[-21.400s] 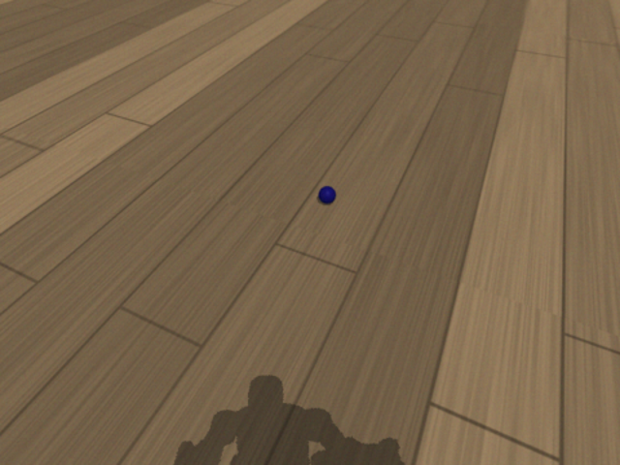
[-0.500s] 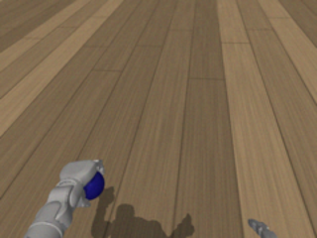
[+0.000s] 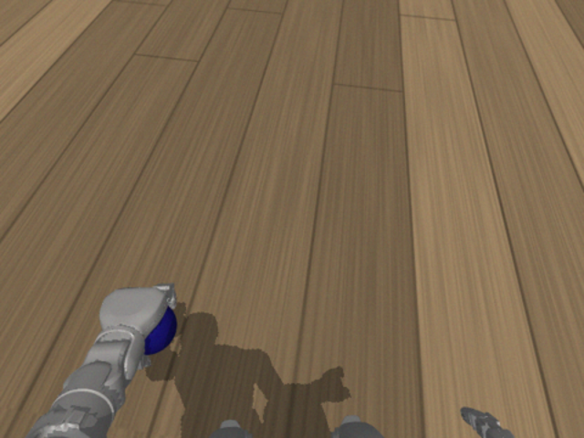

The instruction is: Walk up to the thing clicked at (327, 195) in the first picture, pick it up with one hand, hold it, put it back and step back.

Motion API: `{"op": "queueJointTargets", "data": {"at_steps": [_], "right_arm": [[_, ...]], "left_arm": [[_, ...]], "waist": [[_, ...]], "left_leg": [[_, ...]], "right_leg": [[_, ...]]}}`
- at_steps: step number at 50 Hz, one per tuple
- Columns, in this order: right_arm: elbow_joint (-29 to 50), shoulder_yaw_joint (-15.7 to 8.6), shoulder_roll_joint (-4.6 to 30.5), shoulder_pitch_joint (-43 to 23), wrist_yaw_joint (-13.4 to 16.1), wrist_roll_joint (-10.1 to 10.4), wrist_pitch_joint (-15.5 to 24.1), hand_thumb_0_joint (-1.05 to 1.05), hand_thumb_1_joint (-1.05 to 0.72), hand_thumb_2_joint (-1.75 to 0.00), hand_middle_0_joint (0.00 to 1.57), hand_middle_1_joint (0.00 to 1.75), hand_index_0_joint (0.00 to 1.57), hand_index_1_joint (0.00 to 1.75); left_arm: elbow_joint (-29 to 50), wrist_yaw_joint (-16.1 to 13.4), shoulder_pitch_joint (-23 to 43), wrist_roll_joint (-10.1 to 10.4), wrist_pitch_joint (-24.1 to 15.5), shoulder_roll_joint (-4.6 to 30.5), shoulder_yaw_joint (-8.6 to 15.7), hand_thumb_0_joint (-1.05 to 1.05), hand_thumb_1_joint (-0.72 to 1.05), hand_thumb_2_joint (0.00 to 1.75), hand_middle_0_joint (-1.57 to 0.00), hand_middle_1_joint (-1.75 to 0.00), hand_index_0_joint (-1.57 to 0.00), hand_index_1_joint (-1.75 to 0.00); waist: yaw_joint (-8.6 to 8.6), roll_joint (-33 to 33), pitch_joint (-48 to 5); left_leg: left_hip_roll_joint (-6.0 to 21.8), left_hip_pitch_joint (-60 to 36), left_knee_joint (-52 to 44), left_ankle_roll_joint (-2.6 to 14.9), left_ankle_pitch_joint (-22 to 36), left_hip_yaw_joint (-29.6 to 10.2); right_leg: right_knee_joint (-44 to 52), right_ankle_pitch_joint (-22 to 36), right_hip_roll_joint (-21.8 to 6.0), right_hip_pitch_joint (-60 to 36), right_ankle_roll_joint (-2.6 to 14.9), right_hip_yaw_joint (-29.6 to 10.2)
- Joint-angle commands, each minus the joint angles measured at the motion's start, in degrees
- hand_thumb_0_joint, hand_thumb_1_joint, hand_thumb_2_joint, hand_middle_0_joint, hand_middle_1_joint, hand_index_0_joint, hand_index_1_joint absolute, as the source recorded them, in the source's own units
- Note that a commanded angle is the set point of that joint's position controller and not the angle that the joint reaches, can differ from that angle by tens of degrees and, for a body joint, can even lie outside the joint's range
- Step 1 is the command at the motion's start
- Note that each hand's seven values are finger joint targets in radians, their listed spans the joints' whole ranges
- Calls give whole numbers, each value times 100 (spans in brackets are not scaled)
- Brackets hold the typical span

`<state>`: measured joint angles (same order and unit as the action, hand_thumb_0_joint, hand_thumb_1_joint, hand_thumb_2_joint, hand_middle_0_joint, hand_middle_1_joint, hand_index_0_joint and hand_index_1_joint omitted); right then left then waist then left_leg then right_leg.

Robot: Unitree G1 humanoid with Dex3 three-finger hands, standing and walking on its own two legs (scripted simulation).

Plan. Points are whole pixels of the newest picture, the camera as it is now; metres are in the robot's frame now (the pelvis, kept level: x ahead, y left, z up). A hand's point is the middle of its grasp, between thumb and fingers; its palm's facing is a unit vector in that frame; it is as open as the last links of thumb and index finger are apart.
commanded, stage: crouch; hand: left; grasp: from above
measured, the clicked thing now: (149, 327) +0.33 +0.23 -0.12
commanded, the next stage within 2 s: lower in 1.44 s
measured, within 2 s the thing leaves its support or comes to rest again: neither
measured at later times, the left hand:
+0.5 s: hand (175, 351) +0.35 +0.24 -0.36, palm faces -0.48 +0.00 -0.87, open 10.7 cm
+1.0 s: hand (184, 355) +0.37 +0.25 -0.48, palm faces -0.47 -0.02 -0.88, open 10.7 cm
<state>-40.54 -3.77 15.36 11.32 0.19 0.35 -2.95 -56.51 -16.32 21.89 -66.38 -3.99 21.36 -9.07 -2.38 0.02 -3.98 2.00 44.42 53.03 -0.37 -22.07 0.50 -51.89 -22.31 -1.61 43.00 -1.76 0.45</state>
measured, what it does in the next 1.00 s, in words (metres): lowers itself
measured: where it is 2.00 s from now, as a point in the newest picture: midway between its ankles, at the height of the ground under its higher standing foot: outside the picture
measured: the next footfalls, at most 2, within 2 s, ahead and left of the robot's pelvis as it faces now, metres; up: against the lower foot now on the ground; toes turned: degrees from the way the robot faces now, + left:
none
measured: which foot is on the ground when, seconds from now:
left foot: down 0.00-1.00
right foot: down 0.00-1.00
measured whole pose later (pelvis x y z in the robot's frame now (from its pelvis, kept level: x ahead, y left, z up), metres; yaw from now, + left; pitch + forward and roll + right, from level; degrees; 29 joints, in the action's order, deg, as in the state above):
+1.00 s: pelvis -0.05 +0.00 -0.31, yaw -4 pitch +36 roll -6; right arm -43.6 -2.4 14.8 7.3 -5.7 -6.9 4.5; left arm -73.7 -23.7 44.0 -70.1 -7.7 32.1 3.9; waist -8.7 -0.7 -7.5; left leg 2.0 120.4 122.7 -0.2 -38.9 -5.3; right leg -119.6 -39.4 -0.6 116.5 -2.1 2.2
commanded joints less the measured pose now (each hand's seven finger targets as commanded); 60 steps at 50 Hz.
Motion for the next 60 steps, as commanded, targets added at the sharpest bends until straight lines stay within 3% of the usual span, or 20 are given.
{"op": "queueJointTargets", "data": {"at_steps": [1, 3, 4, 6, 10, 11, 13, 15, 17, 20, 26, 30, 35, 37, 40, 44, 48, 54, 56, 60], "right_arm": [[346, -366, 881, 476, 49, -84, 213, 0, -89, -90, 20, 30, 20, 30], [294, -391, 899, 525, 72, -117, 293, 0, -89, -90, 20, 30, 20, 30], [282, -407, 927, 544, 95, -126, 317, 0, -89, -90, 20, 30, 20, 30], [247, -404, 898, 596, 109, -162, 363, 0, -89, -90, 20, 30, 20, 30], [171, -454, 941, 606, 139, -227, 458, 0, -89, -90, 20, 30, 20, 30], [138, -444, 981, 598, 148, -242, 458, 0, -89, -90, 20, 30, 20, 30], [108, -436, 976, 627, 124, -300, 487, 0, -89, -90, 20, 30, 20, 30], [98, -448, 992, 656, 122, -322, 513, 0, -89, -90, 20, 30, 20, 30], [81, -430, 1002, 645, 82, -358, 561, 0, -89, -90, 20, 30, 20, 30], [86, -441, 1035, 667, 21, -379, 639, 0, -89, -90, 20, 30, 20, 30], [-30, -360, 1015, 746, -108, -482, 755, 0, -90, -90, 20, 30, 20, 30], [-152, -316, 1072, 848, -196, -573, 793, 0, -90, -90, 20, 30, 20, 30], [-191, -273, 1035, 816, -321, -680, 831, 0, -90, -90, 20, 30, 20, 30], [-176, -285, 1073, 810, -364, -684, 830, 0, -91, -90, 20, 30, 20, 30], [-162, -290, 1069, 754, -405, -702, 828, 0, -90, -90, 20, 30, 20, 30], [-153, -308, 1106, 709, -471, -703, 818, 0, -90, -90, 20, 30, 20, 30], [-160, -294, 1114, 772, -522, -711, 798, 0, -91, -90, 20, 30, 20, 30], [-204, -249, 1197, 736, -551, -735, 809, 0, -91, -90, 20, 30, 20, 30], [-197, -221, 1196, 768, -583, -748, 820, 0, -91, -90, 20, 30, 20, 30], [-202, -243, 1232, 690, -609, -763, 834, 0, -91, -90, 20, 30, 20, 30]], "left_arm": [[419, -700, 2318, -160, 10, 1084, 493, 0, 37, 95, -74, -97, -77, -94], [165, -789, 2496, -102, 44, 1077, 500, 0, 40, 94, -75, -98, -78, -95], [131, -841, 2542, -117, 68, 1312, 645, 0, 41, 95, -76, -97, -79, -93], [-168, -875, 2502, -54, 137, 1079, 541, 0, 42, 97, -78, -96, -81, -93], [108, -880, 2851, 12, 168, 1383, 768, 0, 46, 96, -81, -94, -83, -92], [84, -883, 2859, -20, 191, 1673, 933, 0, 46, 99, -81, -96, -83, -94], [-250, -836, 2696, -21, 211, 1483, 897, 0, 47, 98, -82, -96, -84, -93], [-30, -832, 3141, -84, 143, 1760, 1011, 0, 44, 101, -82, -95, -83, -93], [-300, -787, 3035, -29, 91, 1657, 1019, 0, 45, 102, -81, -97, -83, -95], [-287, -757, 3059, -20, -67, 1788, 1126, 0, 45, 104, -81, -98, -83, -96], [21, -900, 3596, -161, -431, 2100, 1259, 0, 55, 106, -89, -98, -91, -96], [-217, -1138, 3760, -379, -490, 2359, 1472, 0, 55, 111, -91, -97, -92, -96], [-451, -1241, 3967, -449, -465, 2313, 1450, 0, 54, 108, -89, -97, -91, -96], [-699, -1250, 3832, -450, -425, 2444, 1552, 0, 54, 109, -90, -98, -91, -97], [-862, -1221, 3830, -407, -346, 2317, 1479, 0, 53, 110, -89, -99, -90, -98], [-913, -1062, 3726, -338, -304, 2251, 1423, 0, 51, 107, -87, -98, -88, -96], [-700, -964, 4038, -315, -418, 2607, 1557, 0, 50, 107, -87, -98, -88, -96], [-812, -1041, 4201, -427, -597, 2821, 1664, 0, 43, 100, -81, -95, -83, -93], [-974, -1063, 4064, -474, -600, 2724, 1651, 0, 44, 98, -81, -94, -84, -92], [-947, -1142, 4356, -445, -618, 2865, 1659, 0, 40, 98, -78, -95, -80, -93]], "waist": [[-235, -352, -2417], [-259, -544, -2617], [-201, -595, -2805], [-288, -483, -2899], [-240, -702, -3708], [-229, -749, -3804], [-310, -650, -3767], [-347, -690, -3884], [-447, -658, -3676], [-451, -518, -3923], [-574, -807, -4540], [-576, -1132, -4547], [-606, -1255, -4630], [-576, -1154, -4476], [-610, -1195, -4392], [-619, -1274, -4328], [-678, -1151, -4326], [-685, -1277, -4257], [-703, -1303, -4092], [-700, -1426, -4084]], "left_leg": [[-198, -358, 617, 17, 978, 19], [-178, 2, 970, 5, 831, -65], [-177, 198, 1150, 19, 755, -79], [-182, 784, 1485, 40, 471, -101], [-147, 1312, 2153, 62, 480, -202], [-132, 1377, 2286, 47, 536, -240], [-114, 1673, 2539, 38, 499, -331], [-118, 2006, 2759, 39, 111, -348], [-146, 2521, 2989, 48, -396, -357], [-180, 2904, 3319, 90, -842, -371], [-202, 3182, 4113, 113, -695, -337], [-190, 3271, 4494, 84, -394, -325], [-182, 3597, 5040, 126, -96, -214], [-190, 3911, 5116, 133, -253, -192], [-170, 4022, 5214, 121, -464, -206], [-144, 4095, 5416, 98, -277, -288], [-144, 4483, 5743, 151, -323, -216], [-143, 4760, 5964, 139, -634, -221], [-149, 4766, 5979, 111, -707, -259], [-139, 4883, 6034, 122, -1059, -233]], "right_leg": [[-462, 889, 269, 798, 286, 79], [-929, 722, 273, 1398, 330, 138], [-1135, 641, 284, 1553, 347, 161], [-1483, 433, 277, 1901, 352, 181], [-2264, 415, 267, 2439, 366, 223], [-2459, 412, 249, 2623, 374, 238], [-2785, 308, 251, 3070, 378, 297], [-2985, 22, 246, 3373, 389, 303], [-3175, -371, 214, 3760, 377, 297], [-3454, -713, 207, 4017, 371, 322], [-4072, -619, 209, 4588, 366, 359], [-4462, -424, 191, 5075, 378, 385], [-4812, -132, 237, 5219, 366, 400], [-4901, -211, 236, 5238, 362, 425], [-5042, -385, 253, 5462, 370, 476], [-5371, -256, 269, 5693, 382, 544], [-5507, -179, 289, 5589, 342, 518], [-5798, -470, 318, 5993, 376, 549], [-5900, -570, 288, 6195, 384, 590], [-5993, -858, 320, 6414, 412, 613]]}}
